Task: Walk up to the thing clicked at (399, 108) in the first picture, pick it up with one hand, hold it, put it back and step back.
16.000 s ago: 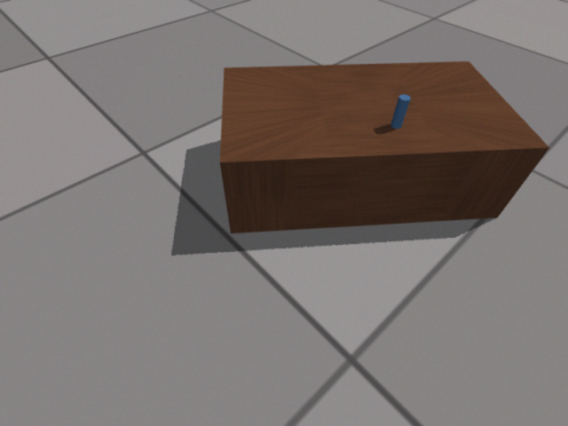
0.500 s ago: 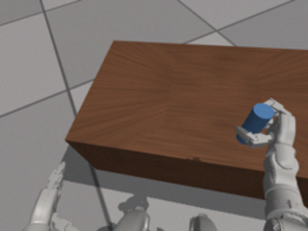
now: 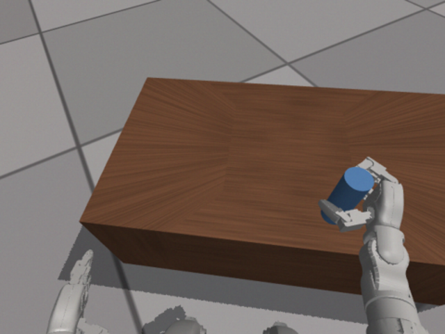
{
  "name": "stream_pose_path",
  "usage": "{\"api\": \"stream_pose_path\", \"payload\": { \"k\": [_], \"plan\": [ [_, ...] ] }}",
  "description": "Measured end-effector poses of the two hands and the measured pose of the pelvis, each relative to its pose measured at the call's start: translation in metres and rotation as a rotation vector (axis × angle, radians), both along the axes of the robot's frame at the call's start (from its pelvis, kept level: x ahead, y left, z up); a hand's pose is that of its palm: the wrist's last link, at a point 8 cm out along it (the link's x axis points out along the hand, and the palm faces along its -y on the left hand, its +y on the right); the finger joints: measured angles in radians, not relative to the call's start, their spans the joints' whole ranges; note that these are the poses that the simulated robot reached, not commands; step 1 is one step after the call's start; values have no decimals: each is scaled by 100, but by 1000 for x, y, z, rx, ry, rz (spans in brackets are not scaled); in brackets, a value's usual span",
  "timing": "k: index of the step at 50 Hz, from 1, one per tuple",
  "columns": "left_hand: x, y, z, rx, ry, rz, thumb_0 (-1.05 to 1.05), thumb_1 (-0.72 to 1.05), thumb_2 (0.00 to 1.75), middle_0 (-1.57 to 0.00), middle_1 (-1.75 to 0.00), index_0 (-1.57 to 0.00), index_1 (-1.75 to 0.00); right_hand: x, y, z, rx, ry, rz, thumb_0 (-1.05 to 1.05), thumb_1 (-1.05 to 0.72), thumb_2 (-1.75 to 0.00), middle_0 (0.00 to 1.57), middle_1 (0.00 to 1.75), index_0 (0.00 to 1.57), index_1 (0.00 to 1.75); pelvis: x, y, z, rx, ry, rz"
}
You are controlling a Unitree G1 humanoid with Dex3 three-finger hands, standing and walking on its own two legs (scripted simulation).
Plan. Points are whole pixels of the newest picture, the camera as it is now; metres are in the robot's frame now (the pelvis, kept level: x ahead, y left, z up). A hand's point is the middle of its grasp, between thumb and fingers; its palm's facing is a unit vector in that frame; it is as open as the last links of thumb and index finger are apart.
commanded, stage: lift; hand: right
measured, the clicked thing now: (344, 198) +0.36 -0.18 +0.04
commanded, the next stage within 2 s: hold in 0.26 s
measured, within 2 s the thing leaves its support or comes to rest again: neither
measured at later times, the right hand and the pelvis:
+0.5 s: hand (347, 199) +0.35 -0.18 +0.06, palm faces +0.18 +0.98 +0.01, open 8.5 cm; pelvis +0.00 +0.00 +0.01, yaw +0 degrees
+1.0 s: hand (354, 203) +0.33 -0.18 +0.07, palm faces +0.18 +0.98 +0.02, open 8.5 cm; pelvis +0.00 +0.00 +0.02, yaw +0 degrees
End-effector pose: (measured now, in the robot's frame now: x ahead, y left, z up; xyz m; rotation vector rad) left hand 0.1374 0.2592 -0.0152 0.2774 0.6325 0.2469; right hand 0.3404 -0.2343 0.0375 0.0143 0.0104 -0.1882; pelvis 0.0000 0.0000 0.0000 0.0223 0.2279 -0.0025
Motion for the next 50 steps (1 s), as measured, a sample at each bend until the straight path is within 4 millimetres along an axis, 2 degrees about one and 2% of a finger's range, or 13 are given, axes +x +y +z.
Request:
{"api": "stream_pose_path", "payload": {
  "k": [6,17,29,44,50],
  "plan": [
    [2,1,-3,-18,19,6,-1,-52,3,-5,-5,-6,-4,-5,4,4,-5,8,8,-3,47,-108,97,140,99,141,3,1,3,-4,-7,0],
    [6,4,4,-22,1,13,-1,-53,4,-5,-5,-6,-4,-12,9,15,-1,-2,6,-3,46,-108,97,139,98,141,4,4,9,-10,-38,-4],
    [0,9,2,-23,20,40,-1,-52,3,-5,-5,-6,-4,-28,8,20,-3,2,9,-3,47,-108,97,139,99,141,1,1,14,-11,-59,-2],
    [3,-2,0,-53,17,38,-1,-52,4,-5,-5,-6,-4,-38,6,33,-8,-9,14,-3,48,-109,97,141,99,142,2,-3,19,-11,-85,-2],
    [3,-1,-2,-50,25,42,-1,-52,4,-5,-5,-6,-4,-36,4,28,4,3,4,-3,47,-109,97,140,99,142,2,-3,20,-13,-82,-3]
  ]
}}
